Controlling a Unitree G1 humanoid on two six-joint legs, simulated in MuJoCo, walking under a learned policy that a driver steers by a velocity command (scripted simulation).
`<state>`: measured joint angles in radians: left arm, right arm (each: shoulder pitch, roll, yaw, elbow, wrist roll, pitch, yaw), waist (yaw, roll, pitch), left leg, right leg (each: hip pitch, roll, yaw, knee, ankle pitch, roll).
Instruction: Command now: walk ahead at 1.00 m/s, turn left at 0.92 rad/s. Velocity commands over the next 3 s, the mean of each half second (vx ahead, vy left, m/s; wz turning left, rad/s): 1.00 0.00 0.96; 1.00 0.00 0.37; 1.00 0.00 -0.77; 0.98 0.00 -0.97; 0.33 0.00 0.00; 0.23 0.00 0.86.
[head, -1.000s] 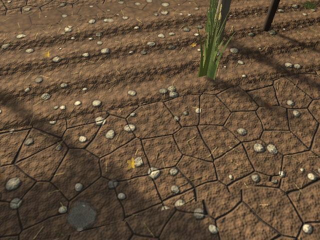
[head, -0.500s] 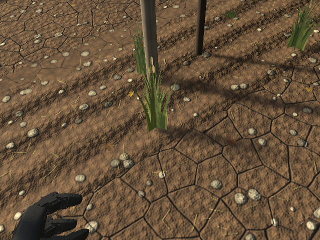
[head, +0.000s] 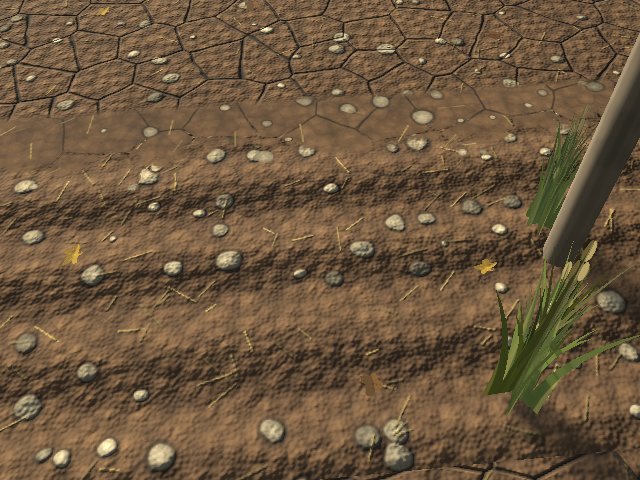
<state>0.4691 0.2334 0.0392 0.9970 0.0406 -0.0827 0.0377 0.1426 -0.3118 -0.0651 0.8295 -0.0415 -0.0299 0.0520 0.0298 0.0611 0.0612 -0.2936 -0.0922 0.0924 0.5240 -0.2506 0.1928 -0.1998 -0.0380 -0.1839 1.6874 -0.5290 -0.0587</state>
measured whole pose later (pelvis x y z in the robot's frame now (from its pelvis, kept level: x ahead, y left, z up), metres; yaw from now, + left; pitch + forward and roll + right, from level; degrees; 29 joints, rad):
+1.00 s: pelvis +0.85 +0.22 -0.01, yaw +38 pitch +0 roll +1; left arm 0.13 0.26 0.02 0.75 0.00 -0.04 -0.05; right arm 0.44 -0.27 -0.03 0.90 -0.01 -0.12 0.01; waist -0.05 -0.02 0.05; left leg 0.16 -0.16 0.12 0.17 -0.34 0.14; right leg -0.80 -0.11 -0.03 0.86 0.06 -0.08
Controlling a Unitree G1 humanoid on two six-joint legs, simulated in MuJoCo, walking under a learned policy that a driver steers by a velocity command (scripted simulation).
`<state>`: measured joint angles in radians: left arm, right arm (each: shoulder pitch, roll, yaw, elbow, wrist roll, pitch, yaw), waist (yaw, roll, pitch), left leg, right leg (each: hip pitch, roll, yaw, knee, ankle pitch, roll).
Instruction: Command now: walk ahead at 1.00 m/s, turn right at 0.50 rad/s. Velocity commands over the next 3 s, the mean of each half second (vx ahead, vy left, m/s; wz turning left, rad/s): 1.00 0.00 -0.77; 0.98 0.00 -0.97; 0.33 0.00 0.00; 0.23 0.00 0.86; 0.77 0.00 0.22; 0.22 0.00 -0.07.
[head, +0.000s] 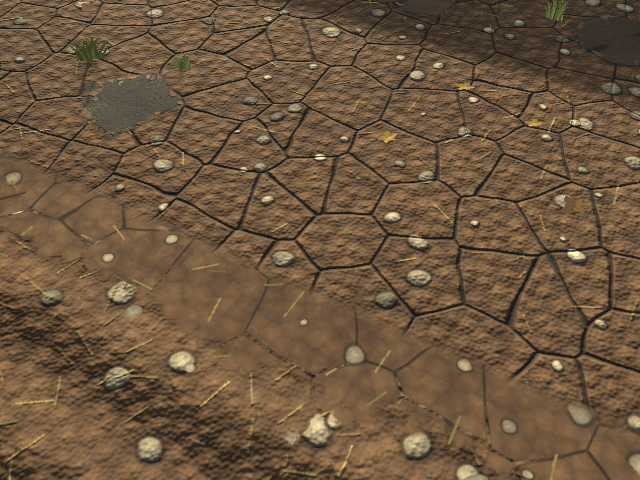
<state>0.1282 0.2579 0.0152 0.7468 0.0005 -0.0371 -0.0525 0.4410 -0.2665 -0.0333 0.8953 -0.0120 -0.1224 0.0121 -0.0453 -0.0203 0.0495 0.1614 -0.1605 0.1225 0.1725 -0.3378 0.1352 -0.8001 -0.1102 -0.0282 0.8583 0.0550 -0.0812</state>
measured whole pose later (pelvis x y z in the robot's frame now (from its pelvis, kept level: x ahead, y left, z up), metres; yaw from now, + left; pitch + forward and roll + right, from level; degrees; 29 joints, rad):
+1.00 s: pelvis +0.89 -0.27 -0.03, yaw -53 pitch +1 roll +2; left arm -0.02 0.30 0.01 0.59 0.03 -0.02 -0.07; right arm 0.53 -0.26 -0.03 0.88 -0.03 -0.06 -0.02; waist -0.05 -0.06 0.03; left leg 0.15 0.06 0.27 0.75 -0.36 -0.06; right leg -0.55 0.09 -0.14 0.68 -0.13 -0.22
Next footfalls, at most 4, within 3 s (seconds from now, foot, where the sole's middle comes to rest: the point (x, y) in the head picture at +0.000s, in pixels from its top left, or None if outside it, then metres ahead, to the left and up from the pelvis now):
0.14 right None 0.33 -0.07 -0.76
0.54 left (318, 342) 0.78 0.00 -0.76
1.00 right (474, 266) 0.98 -0.41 -0.76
1.38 left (518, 180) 1.28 -0.59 -0.76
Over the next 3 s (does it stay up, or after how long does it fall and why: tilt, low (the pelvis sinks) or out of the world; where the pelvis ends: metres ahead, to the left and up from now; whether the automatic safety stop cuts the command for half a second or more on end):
stays up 1.66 -0.70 0.00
